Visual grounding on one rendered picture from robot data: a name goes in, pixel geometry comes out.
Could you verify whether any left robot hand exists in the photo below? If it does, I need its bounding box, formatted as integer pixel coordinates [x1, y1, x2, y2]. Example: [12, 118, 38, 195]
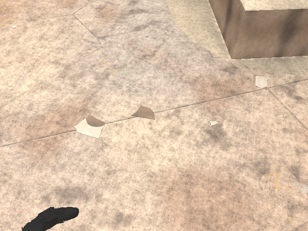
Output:
[21, 207, 79, 231]

